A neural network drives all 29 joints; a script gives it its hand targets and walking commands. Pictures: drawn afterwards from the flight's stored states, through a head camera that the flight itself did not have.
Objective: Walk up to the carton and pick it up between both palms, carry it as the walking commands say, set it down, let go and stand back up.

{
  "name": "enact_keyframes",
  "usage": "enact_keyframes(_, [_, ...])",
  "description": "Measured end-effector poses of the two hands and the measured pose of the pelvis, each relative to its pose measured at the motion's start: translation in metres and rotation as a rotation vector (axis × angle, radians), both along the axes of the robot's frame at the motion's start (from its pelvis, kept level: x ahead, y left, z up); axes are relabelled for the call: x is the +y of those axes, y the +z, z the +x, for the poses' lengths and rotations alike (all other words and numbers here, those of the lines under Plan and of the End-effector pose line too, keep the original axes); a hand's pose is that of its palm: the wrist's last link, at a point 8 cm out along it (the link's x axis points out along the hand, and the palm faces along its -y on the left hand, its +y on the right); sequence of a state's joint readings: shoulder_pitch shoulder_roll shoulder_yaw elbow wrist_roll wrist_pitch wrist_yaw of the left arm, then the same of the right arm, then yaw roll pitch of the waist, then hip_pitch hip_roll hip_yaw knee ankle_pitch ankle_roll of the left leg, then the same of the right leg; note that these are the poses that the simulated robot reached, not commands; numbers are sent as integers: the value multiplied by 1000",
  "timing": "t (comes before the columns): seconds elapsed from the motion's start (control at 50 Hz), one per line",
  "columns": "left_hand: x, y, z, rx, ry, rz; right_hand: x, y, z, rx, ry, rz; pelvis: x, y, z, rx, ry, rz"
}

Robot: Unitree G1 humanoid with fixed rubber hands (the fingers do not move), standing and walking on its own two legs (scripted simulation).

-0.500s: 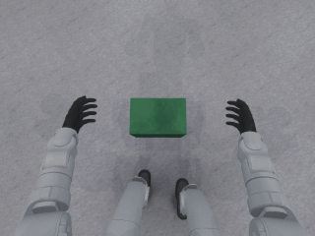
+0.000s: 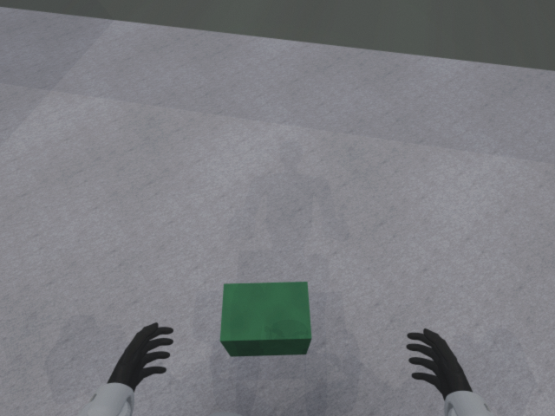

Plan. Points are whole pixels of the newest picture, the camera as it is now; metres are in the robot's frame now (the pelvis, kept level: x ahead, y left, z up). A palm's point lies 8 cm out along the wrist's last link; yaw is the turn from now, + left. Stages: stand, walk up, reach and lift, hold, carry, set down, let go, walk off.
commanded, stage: let go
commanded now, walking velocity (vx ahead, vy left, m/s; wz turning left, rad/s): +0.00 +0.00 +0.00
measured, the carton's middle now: (267, 321) +0.40 +0.07 -0.65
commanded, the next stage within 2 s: stand in 0.50 s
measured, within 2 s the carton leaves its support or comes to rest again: neither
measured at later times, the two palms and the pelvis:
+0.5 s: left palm (114, 371) +0.16 +0.26 -0.07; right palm (440, 399) +0.15 -0.21 -0.08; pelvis +0.00 +0.02 +0.00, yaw -1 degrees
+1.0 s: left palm out of the picture +0.09 +0.31 -0.10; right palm out of the picture +0.11 -0.25 -0.09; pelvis +0.00 +0.03 +0.00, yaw +0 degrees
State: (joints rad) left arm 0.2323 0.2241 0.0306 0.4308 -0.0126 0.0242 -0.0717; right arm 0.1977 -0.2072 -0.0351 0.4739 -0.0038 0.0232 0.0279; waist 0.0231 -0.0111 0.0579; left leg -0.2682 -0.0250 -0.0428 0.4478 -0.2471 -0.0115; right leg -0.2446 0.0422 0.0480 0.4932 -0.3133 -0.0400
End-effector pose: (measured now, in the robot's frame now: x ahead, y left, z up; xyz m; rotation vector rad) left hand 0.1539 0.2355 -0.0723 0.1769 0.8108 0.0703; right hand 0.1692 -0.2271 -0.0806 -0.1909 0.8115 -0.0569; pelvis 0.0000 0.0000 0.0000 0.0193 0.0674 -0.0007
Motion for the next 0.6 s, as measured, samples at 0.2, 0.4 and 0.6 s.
enact_keyframes(0.2, [-4,3,3,3,-46,-11,-5,14,-15,7,-7,-1,-2,2,-5,-123,-1,-5])
enact_keyframes(0.4, [7,-2,2,56,-45,11,14,9,-15,15,-37,14,14,0,-1,-151,-6,-11])
enact_keyframes(0.6, [47,-5,12,11,30,81,6,0,-20,23,-65,-69,29,-4,10,-108,-6,-13])
